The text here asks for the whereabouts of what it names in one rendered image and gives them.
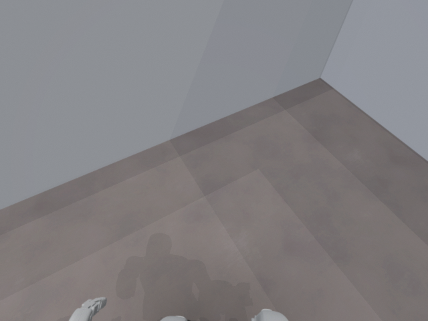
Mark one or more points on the left robot hand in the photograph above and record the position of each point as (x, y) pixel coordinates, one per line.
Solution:
(88, 309)

